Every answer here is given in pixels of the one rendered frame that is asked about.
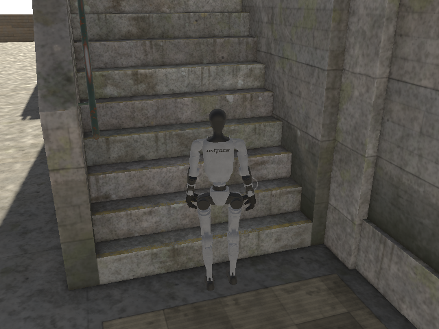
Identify stairs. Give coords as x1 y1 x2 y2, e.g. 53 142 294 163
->
70 0 313 284

